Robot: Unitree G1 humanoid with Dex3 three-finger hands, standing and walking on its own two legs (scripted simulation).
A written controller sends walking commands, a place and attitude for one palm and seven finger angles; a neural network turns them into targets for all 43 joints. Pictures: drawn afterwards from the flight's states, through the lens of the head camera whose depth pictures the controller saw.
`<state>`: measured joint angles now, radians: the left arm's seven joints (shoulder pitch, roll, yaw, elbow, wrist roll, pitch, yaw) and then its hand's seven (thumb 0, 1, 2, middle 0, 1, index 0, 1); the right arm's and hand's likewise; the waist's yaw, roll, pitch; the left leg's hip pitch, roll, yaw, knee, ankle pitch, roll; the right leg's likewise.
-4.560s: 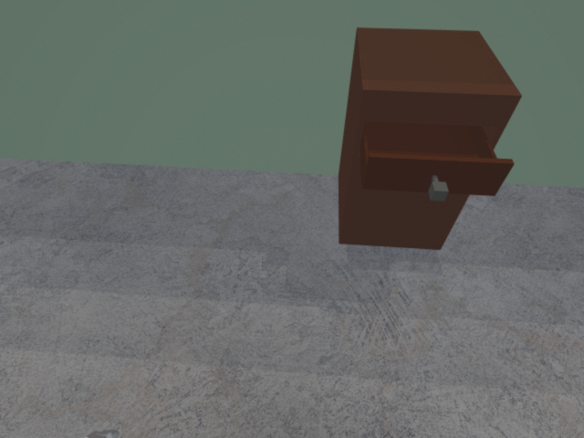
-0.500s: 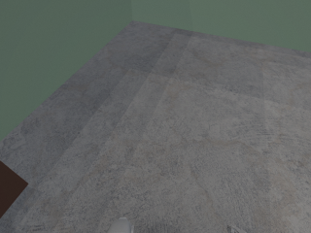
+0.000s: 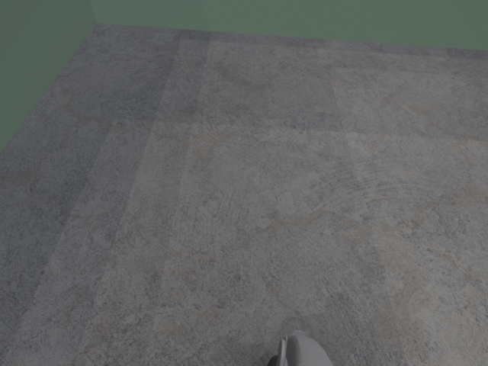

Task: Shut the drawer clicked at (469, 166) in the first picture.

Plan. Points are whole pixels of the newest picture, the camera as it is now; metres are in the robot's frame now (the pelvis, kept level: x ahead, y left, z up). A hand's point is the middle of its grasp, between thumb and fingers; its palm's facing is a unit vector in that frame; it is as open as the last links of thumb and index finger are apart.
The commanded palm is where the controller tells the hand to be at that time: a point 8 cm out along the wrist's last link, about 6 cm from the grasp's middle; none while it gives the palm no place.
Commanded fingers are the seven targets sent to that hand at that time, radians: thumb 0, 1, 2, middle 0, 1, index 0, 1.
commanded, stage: turn to face it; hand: left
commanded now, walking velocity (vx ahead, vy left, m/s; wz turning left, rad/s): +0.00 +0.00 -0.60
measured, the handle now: out of the picture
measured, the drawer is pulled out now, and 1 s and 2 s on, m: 0.17 0.17 0.17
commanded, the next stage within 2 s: none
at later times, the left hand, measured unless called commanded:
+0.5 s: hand (172, 333) +0.20 +0.14 -0.16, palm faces +0.17 -0.97 -0.16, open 7.3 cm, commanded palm none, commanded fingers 0.00 0.90 0.90 -0.20 -0.30 -0.20 -0.30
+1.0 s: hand out of the picture +0.09 +0.20 -0.16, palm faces +0.43 -0.86 -0.28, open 7.4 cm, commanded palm none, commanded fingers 0.00 0.90 0.90 -0.20 -0.30 -0.20 -0.30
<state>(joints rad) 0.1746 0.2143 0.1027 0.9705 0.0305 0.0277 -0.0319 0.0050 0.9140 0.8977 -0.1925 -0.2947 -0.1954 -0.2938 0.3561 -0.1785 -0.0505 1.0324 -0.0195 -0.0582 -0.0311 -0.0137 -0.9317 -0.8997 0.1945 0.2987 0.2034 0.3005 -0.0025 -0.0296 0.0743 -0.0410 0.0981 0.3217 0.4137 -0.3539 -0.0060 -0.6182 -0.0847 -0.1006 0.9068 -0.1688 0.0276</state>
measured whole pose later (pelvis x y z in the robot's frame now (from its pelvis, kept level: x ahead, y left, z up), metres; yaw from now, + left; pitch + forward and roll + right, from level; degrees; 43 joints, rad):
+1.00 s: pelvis +0.09 -0.03 +0.00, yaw +23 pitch +1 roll +0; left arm 0.19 0.22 0.08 0.91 0.00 0.04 0.02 0.01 0.91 0.90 -0.20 -0.30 -0.20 -0.29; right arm 0.19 -0.23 -0.08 0.91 -0.02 0.04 0.01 0.00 -0.90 -0.90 0.20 0.30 0.21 0.30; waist -0.02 0.03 0.05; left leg -0.33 -0.02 -0.05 0.52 -0.21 0.01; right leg -0.35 -0.04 -0.03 0.74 -0.40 0.08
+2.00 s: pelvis +0.10 -0.07 -0.01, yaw +60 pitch +0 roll +1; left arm 0.14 0.18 0.04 0.83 0.01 0.01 0.02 0.00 0.91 0.90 -0.20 -0.30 -0.20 -0.29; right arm 0.24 -0.25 -0.09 0.93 -0.02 0.07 0.01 0.00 -0.90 -0.90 0.20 0.30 0.21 0.30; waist -0.04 0.07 0.06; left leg -0.43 -0.07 -0.11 0.86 -0.45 -0.03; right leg -0.28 -0.03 -0.08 0.59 -0.30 -0.02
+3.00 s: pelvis +0.10 -0.08 +0.00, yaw +87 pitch -1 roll +2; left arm 0.24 0.13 0.03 0.93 0.02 -0.01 0.02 0.00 0.91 0.90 -0.20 -0.30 -0.20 -0.30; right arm 0.25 -0.22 -0.08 1.00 -0.02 0.07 0.02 0.00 -0.91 -0.90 0.20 0.30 0.20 0.30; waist -0.01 0.06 0.03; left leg -0.45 -0.01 -0.03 1.08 -0.37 -0.04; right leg -0.21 -0.04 -0.13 0.49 -0.25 -0.04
